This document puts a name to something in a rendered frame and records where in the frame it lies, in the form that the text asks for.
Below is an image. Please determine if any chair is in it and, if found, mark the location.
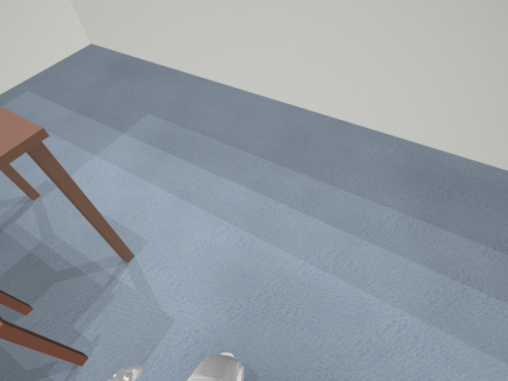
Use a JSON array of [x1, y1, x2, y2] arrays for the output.
[[0, 291, 89, 366]]

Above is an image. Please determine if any robot left thigh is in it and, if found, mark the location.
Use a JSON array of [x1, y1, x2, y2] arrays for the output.
[[187, 355, 244, 381]]

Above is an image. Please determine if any table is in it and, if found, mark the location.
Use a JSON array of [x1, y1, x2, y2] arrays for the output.
[[0, 106, 134, 263]]

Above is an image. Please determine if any robot left hand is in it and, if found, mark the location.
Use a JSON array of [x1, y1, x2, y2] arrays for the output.
[[107, 365, 143, 381]]

